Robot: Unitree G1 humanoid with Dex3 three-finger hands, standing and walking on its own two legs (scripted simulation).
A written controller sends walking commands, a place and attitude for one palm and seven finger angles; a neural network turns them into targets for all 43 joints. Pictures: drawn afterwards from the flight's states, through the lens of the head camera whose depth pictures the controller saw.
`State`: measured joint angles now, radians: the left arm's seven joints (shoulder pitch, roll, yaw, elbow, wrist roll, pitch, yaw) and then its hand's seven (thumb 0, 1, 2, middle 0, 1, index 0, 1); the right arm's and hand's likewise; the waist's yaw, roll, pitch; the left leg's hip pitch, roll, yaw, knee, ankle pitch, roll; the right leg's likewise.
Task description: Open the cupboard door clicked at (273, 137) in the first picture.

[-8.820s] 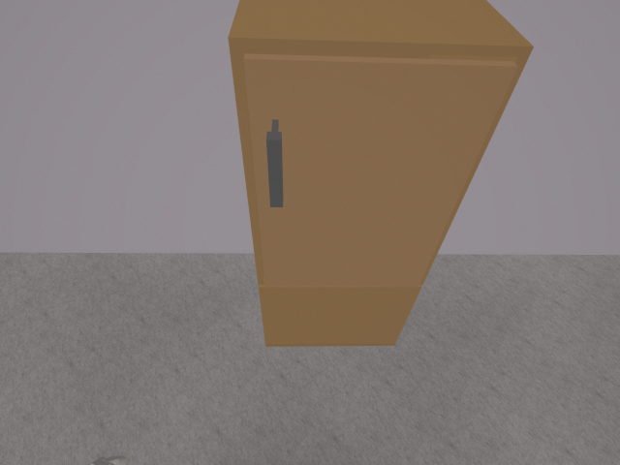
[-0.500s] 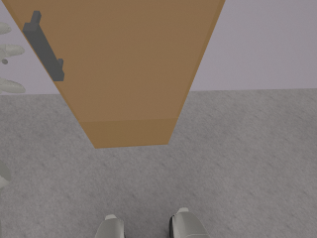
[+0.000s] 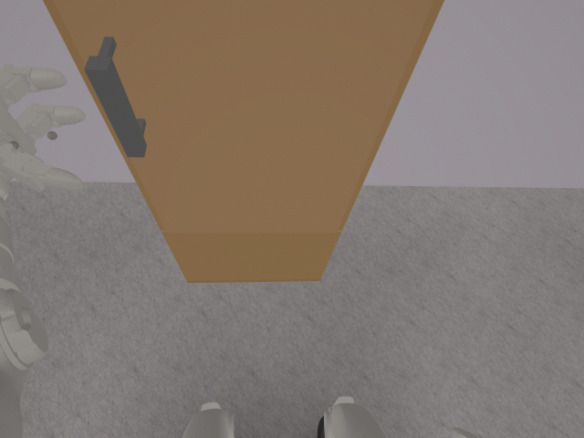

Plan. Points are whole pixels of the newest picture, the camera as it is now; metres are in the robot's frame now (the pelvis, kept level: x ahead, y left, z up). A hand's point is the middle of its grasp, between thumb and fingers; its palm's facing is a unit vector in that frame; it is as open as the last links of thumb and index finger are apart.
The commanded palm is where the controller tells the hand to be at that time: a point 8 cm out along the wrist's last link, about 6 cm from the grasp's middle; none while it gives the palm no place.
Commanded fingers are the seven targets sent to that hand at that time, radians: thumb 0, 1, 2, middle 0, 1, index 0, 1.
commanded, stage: move the hooked fingers beside the handle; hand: left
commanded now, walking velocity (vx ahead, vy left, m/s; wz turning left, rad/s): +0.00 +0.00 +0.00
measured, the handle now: (123, 101) +0.53 +0.21 +0.11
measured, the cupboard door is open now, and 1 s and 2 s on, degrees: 0 0 0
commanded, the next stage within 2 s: slide the fingers in behind the handle in 0.22 s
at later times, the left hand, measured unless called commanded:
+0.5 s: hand (62, 131) +0.47 +0.27 +0.12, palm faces -0.03 -1.00 -0.01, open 14.0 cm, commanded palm +0.45 +0.31 +0.12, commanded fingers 0.00 -0.50 0.30 -0.30 -1.20 -0.30 -1.20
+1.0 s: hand (93, 130) +0.47 +0.23 +0.12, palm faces -0.04 -1.00 +0.01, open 14.0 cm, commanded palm +0.45 +0.28 +0.12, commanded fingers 0.00 -0.50 0.30 -0.30 -1.20 -0.30 -1.20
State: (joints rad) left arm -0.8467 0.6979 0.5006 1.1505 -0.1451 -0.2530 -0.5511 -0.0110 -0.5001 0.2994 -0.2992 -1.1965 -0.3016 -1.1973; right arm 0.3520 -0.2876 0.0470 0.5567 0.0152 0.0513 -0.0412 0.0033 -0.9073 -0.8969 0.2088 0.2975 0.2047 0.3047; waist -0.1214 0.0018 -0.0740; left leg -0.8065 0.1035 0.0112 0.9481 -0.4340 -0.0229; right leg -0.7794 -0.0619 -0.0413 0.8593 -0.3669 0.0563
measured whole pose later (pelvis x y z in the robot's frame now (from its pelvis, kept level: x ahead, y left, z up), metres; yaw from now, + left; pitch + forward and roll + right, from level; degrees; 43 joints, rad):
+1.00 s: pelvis +0.00 +0.00 +0.00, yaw +0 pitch +16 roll -2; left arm -0.83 0.59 0.46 1.09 -0.16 -0.28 -0.46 -0.01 -0.50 0.30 -0.30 -1.20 -0.30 -1.20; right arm 0.38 -0.28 0.04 0.59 0.01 0.04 -0.04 0.00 -0.91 -0.90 0.21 0.30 0.20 0.30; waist -0.13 0.01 -0.08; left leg -0.79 0.10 0.02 0.93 -0.42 -0.03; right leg -0.78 -0.06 -0.03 0.86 -0.36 0.05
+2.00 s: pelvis +0.00 -0.01 +0.01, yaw -1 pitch +15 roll -1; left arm -0.80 0.51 0.42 1.07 -0.14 -0.30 -0.36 -0.01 -0.50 0.30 -0.30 -1.20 -0.30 -1.20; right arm 0.39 -0.27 0.02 0.61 0.01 0.04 -0.04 0.01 -0.91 -0.90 0.21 0.30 0.20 0.30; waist -0.13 0.01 -0.08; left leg -0.74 0.10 0.03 0.90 -0.41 -0.03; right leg -0.74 -0.06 -0.02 0.84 -0.36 0.05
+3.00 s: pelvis -0.01 -0.01 +0.01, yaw -1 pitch +14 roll -1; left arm -0.76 0.48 0.41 1.02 -0.16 -0.30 -0.33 0.00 0.69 0.81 -0.36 -1.35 -0.35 -1.35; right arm 0.38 -0.28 0.02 0.60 0.01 0.03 -0.04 0.01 -0.91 -0.90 0.21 0.30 0.20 0.30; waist -0.12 0.02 -0.08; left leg -0.74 0.10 0.03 0.89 -0.40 -0.04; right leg -0.75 -0.05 -0.01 0.85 -0.35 0.04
